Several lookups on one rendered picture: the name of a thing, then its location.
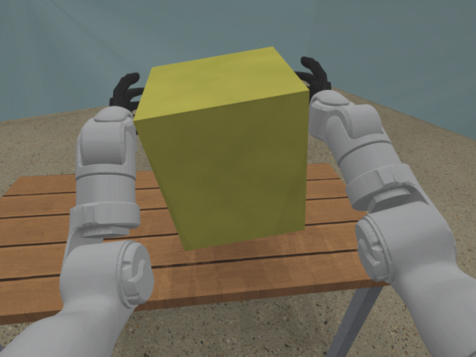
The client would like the right robot hand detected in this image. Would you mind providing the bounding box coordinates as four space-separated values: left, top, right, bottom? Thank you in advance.
295 57 331 104

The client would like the carton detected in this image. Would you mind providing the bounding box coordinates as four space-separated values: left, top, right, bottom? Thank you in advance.
133 46 309 251

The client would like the robot left upper arm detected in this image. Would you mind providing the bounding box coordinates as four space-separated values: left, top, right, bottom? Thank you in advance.
0 240 155 357

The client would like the left robot forearm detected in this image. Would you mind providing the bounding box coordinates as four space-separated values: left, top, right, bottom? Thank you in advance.
59 106 141 302

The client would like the robot right upper arm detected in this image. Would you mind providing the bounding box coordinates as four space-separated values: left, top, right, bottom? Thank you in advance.
355 201 476 357

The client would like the right robot forearm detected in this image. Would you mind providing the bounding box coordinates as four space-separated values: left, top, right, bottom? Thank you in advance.
308 90 457 260

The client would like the table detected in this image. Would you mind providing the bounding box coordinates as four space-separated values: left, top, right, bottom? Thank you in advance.
0 163 391 357

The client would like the left robot hand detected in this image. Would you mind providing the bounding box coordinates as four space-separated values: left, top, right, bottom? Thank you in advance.
109 73 145 135

